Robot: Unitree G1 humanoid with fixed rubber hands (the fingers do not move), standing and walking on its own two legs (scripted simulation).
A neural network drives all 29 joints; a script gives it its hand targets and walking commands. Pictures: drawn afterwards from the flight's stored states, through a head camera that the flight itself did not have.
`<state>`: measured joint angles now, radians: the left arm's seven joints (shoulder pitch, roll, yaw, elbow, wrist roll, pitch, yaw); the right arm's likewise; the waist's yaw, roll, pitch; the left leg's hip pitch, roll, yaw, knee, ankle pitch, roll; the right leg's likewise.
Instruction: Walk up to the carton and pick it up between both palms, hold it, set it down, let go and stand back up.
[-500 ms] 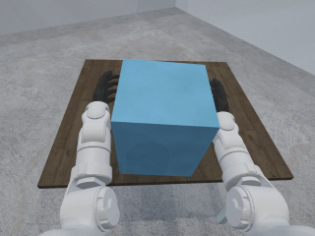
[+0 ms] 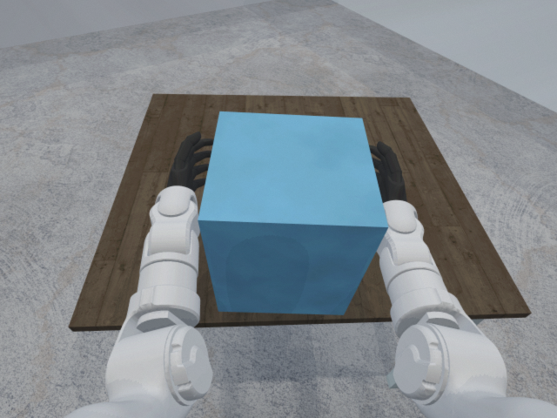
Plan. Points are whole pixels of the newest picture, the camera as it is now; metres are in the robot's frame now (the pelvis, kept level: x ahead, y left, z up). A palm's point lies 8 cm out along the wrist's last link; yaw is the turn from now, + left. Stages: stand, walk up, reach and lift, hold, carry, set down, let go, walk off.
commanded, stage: set down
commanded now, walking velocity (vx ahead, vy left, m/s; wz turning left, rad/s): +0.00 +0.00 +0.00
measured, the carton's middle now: (286, 220) +0.39 +0.03 +0.06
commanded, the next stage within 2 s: none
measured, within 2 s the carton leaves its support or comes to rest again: neither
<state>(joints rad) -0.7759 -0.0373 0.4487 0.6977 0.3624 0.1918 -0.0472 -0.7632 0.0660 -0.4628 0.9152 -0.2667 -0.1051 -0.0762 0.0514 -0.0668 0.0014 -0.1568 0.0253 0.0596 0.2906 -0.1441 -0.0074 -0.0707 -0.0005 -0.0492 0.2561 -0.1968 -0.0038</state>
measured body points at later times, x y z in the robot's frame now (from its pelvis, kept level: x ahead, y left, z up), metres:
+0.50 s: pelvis +0.00 +0.00 +0.00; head +0.02 +0.02 +0.45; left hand +0.41 +0.18 +0.09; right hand +0.42 -0.12 +0.09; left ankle +0.00 +0.12 -0.75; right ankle -0.04 -0.11 -0.75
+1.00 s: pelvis -0.01 +0.01 +0.00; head +0.02 +0.03 +0.45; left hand +0.41 +0.19 +0.08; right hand +0.41 -0.12 +0.08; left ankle +0.00 +0.12 -0.75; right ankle -0.04 -0.11 -0.75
